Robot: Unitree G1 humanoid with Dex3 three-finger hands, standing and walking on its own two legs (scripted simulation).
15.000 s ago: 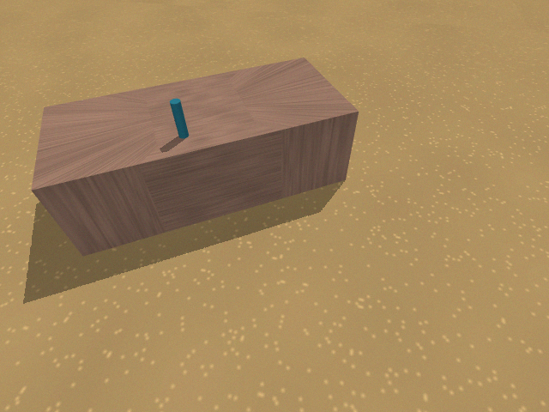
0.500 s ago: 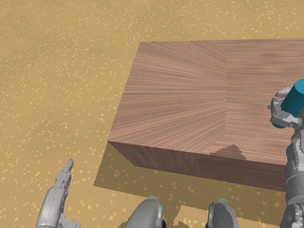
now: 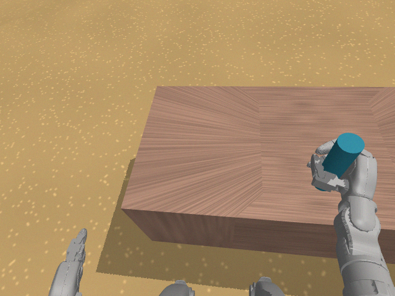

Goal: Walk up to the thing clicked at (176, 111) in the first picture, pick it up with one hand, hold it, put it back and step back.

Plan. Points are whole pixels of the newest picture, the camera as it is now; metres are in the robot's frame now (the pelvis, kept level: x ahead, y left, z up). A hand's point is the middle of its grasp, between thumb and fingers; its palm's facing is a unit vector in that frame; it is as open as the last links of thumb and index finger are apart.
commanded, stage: lift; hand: right
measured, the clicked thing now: (334, 165) +0.38 -0.21 +0.04
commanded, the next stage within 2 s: hold in 0.48 s
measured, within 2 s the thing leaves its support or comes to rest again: neither
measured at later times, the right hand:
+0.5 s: hand (323, 163) +0.37 -0.18 +0.06, palm faces +0.26 +0.97 +0.00, open 5.0 cm
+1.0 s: hand (326, 168) +0.35 -0.18 +0.08, palm faces +0.25 +0.97 +0.00, open 5.0 cm
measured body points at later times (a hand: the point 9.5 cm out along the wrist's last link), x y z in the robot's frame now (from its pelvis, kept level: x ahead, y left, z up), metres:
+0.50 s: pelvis +0.02 +0.01 +0.02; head +0.08 -0.01 +0.47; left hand +0.17 +0.27 -0.01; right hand +0.35 -0.23 +0.06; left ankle +0.00 +0.14 -0.66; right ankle +0.04 -0.11 -0.66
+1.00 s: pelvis +0.01 +0.01 +0.03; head +0.06 +0.00 +0.48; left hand +0.17 +0.27 -0.01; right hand +0.33 -0.23 +0.08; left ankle +0.00 +0.14 -0.66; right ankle +0.04 -0.11 -0.66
